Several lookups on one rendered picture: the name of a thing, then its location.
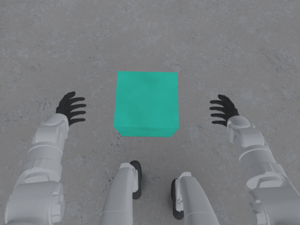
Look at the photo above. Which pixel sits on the left robot hand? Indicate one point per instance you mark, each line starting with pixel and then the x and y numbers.
pixel 65 108

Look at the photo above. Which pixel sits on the left robot forearm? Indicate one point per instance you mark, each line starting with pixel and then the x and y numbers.
pixel 43 162

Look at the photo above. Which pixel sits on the carton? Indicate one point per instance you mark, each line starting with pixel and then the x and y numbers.
pixel 146 104

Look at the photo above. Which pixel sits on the robot right upper arm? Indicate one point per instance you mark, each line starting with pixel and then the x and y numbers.
pixel 274 206

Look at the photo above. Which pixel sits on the right robot forearm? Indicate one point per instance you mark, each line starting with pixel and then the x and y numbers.
pixel 259 166

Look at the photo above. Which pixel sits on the left robot foot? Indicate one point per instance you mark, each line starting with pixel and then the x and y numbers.
pixel 137 166

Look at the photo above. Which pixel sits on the right robot hand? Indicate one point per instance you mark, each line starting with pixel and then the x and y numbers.
pixel 228 108

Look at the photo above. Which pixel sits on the robot left thigh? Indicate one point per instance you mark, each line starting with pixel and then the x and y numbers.
pixel 118 207

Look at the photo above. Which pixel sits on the robot left upper arm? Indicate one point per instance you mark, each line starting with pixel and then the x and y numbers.
pixel 38 203

